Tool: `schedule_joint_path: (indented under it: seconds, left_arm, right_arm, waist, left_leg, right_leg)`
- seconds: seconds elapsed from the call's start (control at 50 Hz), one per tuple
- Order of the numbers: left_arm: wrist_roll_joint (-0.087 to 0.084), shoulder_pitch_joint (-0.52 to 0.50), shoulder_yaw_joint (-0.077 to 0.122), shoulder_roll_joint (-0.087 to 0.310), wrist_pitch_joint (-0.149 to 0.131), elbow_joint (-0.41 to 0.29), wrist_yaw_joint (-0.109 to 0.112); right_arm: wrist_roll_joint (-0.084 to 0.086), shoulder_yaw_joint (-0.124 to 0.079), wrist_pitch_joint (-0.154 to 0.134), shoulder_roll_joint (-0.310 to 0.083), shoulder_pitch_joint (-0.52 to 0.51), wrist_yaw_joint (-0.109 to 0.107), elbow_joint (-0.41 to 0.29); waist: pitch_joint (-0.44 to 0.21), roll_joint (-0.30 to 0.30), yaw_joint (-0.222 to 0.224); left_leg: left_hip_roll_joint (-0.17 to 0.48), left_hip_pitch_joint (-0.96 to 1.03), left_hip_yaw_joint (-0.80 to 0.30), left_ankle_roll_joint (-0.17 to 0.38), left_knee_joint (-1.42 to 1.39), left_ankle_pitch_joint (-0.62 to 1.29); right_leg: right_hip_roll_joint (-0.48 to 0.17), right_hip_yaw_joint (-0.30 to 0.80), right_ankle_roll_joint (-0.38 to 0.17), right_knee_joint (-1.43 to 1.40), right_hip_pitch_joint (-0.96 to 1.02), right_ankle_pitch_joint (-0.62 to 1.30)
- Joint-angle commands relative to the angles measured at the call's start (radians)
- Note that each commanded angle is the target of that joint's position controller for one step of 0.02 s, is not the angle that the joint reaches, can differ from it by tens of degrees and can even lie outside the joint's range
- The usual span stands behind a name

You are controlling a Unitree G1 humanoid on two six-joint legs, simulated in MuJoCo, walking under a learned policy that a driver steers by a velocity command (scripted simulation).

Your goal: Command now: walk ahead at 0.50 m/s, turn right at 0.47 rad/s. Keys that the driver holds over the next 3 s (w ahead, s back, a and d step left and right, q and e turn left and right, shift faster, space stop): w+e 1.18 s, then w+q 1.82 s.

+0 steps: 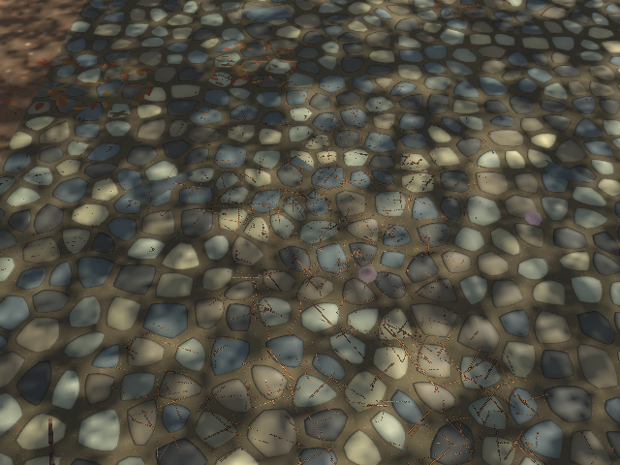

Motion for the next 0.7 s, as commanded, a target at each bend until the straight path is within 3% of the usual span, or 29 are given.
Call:
schedule_joint_path:
  seconds: [0.02,0.06,0.08,0.1,0.12,0.14,0.16,0.18,0.2,0.22,0.26,0.32,0.44,0.52,0.56,0.6,0.62,0.64,0.66,0.68,0.7]
  left_arm:
    - [0.004,-0.087,0.009,0.052,-0.016,-0.088,0.000]
    - [0.007,0.015,0.023,0.075,-0.016,-0.062,0.007]
    - [0.009,0.115,0.037,0.098,-0.020,-0.033,0.010]
    - [0.019,0.268,0.059,0.138,-0.027,0.013,0.017]
    - [0.028,0.377,0.095,0.248,-0.024,0.024,0.034]
    - [0.002,0.325,0.108,0.299,-0.012,0.007,0.032]
    - [-0.020,0.298,0.105,0.274,-0.003,0.014,0.037]
    - [-0.024,0.245,0.094,0.224,-0.004,0.012,0.042]
    - [-0.021,0.200,0.082,0.176,-0.007,0.008,0.043]
    - [-0.027,0.172,0.073,0.152,-0.015,0.007,0.048]
    - [-0.032,0.172,0.068,0.147,-0.035,0.005,0.049]
    - [-0.031,0.225,0.077,0.189,-0.048,0.013,0.046]
    - [-0.026,0.348,0.078,0.192,-0.038,0.021,0.048]
    - [-0.014,0.390,0.079,0.203,-0.034,0.018,0.059]
    - [-0.010,0.360,0.084,0.220,-0.035,0.004,0.067]
    - [-0.008,0.294,0.089,0.244,-0.041,-0.017,0.064]
    - [-0.017,0.276,0.088,0.241,-0.049,-0.021,0.053]
    - [-0.028,0.290,0.066,0.164,-0.059,-0.053,0.044]
    - [-0.057,0.428,0.051,0.081,-0.053,-0.076,0.046]
    - [-0.017,0.407,0.059,0.175,-0.037,-0.046,0.056]
    - [-0.007,0.326,0.065,0.188,-0.030,-0.046,0.047]
  right_arm:
    - [-0.004,-0.028,0.003,-0.152,0.057,-0.017,-0.011]
    - [-0.009,-0.036,0.015,-0.179,0.033,-0.023,-0.015]
    - [-0.010,-0.040,0.024,-0.193,0.023,-0.023,-0.022]
    - [-0.005,-0.042,0.029,-0.201,0.003,-0.020,-0.037]
    - [0.010,-0.030,0.022,-0.147,0.010,-0.008,-0.087]
    - [0.015,-0.032,0.011,-0.124,-0.015,0.010,-0.148]
    - [0.000,-0.038,0.001,-0.166,-0.124,0.014,-0.169]
    - [0.010,-0.033,-0.013,-0.154,-0.149,0.018,-0.184]
    - [0.008,-0.035,-0.014,-0.149,-0.135,0.016,-0.173]
    - [-0.011,-0.035,0.002,-0.143,-0.131,0.015,-0.176]
    - [-0.032,-0.032,0.041,-0.123,-0.106,0.022,-0.177]
    - [-0.031,-0.029,0.064,-0.114,-0.187,0.029,-0.218]
    - [-0.020,-0.021,0.063,-0.121,-0.416,0.037,-0.306]
    - [-0.011,-0.012,0.049,-0.131,-0.512,0.041,-0.356]
    - [-0.007,-0.015,0.040,-0.153,-0.476,0.039,-0.360]
    - [-0.004,-0.032,0.028,-0.195,-0.302,0.026,-0.311]
    - [-0.009,-0.044,0.015,-0.225,-0.160,0.013,-0.276]
    - [-0.033,-0.061,0.008,-0.298,-0.002,-0.006,-0.272]
    - [-0.045,-0.078,0.022,-0.375,-0.029,-0.007,-0.282]
    - [-0.026,-0.071,0.037,-0.291,-0.094,-0.002,-0.290]
    - [-0.016,-0.048,0.038,-0.197,-0.160,0.001,-0.303]
  waist:
    - [0.042,0.103,0.010]
    - [-0.025,0.132,0.062]
    - [-0.084,0.134,0.102]
    - [-0.161,0.102,0.177]
    - [-0.271,-0.044,0.203]
    - [-0.330,-0.187,0.142]
    - [-0.222,-0.028,0.151]
    - [-0.117,0.014,0.119]
    - [-0.045,0.075,0.069]
    - [-0.020,0.077,0.036]
    - [-0.040,0.046,0.009]
    - [-0.024,0.018,0.021]
    - [-0.010,-0.026,0.112]
    - [-0.005,-0.038,0.141]
    - [-0.008,-0.050,0.108]
    - [-0.071,-0.048,0.025]
    - [-0.149,0.007,-0.050]
    - [-0.304,0.110,-0.098]
    - [-0.392,0.349,-0.005]
    - [-0.294,0.202,0.014]
    - [-0.149,0.090,0.017]
  left_leg:
    - [0.312,0.026,-0.033,0.059,0.076,0.847]
    - [0.322,0.049,-0.003,0.054,0.261,1.111]
    - [0.323,0.025,0.004,0.053,0.422,1.118]
    - [0.305,-0.100,0.019,0.032,0.654,0.960]
    - [0.232,-0.400,0.033,-0.007,1.009,0.505]
    - [0.007,-0.747,-0.114,-0.046,1.290,-0.236]
    - [0.089,-0.858,-0.254,-0.032,1.280,-0.143]
    - [0.131,-0.851,-0.250,-0.030,1.200,-0.052]
    - [0.162,-0.792,-0.246,-0.035,1.101,-0.017]
    - [0.178,-0.734,-0.248,-0.051,1.038,-0.011]
    - [0.182,-0.665,-0.237,-0.081,0.969,-0.004]
    - [0.181,-0.704,-0.210,-0.114,0.850,0.080]
    - [0.147,-0.790,-0.211,-0.120,0.589,0.269]
    - [0.106,-0.774,-0.216,-0.097,0.463,0.266]
    - [0.091,-0.671,-0.235,-0.075,0.385,0.231]
    - [0.042,-0.401,-0.221,-0.041,0.325,0.157]
    - [0.071,-0.198,-0.238,-0.013,0.263,0.183]
    - [0.299,0.037,-0.461,0.033,0.239,-0.027]
    - [0.547,0.223,-0.927,0.153,0.124,-0.059]
    - [0.516,0.106,-0.974,0.162,0.098,-0.212]
    - [0.461,-0.045,-0.791,0.136,0.076,-0.198]
  right_leg:
    - [0.052,-0.068,-0.047,-0.060,0.021,-0.088]
    - [0.118,-0.102,-0.095,-0.070,0.150,-0.195]
    - [0.149,-0.099,-0.123,-0.103,0.265,-0.222]
    - [0.140,-0.041,-0.165,-0.184,0.484,-0.200]
    - [-0.106,0.302,-0.262,-0.215,0.764,-0.294]
    - [-0.303,0.824,-0.397,-0.368,0.931,-0.203]
    - [-0.264,0.692,-0.360,-0.390,0.868,-0.179]
    - [-0.241,0.571,-0.321,-0.413,0.734,-0.119]
    - [-0.190,0.484,-0.271,-0.436,0.608,-0.018]
    - [-0.139,0.414,-0.243,-0.447,0.525,0.061]
    - [-0.088,0.349,-0.231,-0.457,0.465,0.157]
    - [-0.049,0.317,-0.216,-0.476,0.434,0.181]
    - [-0.031,0.357,-0.162,-0.447,0.550,0.194]
    - [-0.056,0.406,-0.156,-0.386,0.635,0.274]
    - [-0.069,0.435,-0.129,-0.346,0.630,0.305]
    - [-0.040,0.427,-0.085,-0.208,0.557,0.455]
    - [0.023,0.381,-0.061,-0.018,0.493,0.432]
    - [0.086,0.311,-0.041,0.257,0.367,0.148]
    - [0.238,0.202,-0.011,0.509,0.067,-0.566]
    - [0.134,0.197,-0.023,0.601,-0.025,-0.499]
    - [0.092,0.185,-0.019,0.585,-0.019,-0.393]
Next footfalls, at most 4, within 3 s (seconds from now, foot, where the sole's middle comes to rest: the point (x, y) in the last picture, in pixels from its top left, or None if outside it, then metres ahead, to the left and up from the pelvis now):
0.10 right None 0.21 -0.08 -0.77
0.64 left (309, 419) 0.57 0.01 -0.77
1.16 right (452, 373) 0.66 -0.33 -0.77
1.72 left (460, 259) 0.98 -0.41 -0.77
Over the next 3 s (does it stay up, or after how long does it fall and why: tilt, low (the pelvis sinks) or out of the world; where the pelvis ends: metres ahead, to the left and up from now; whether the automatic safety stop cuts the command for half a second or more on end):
stays up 1.45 -0.53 0.01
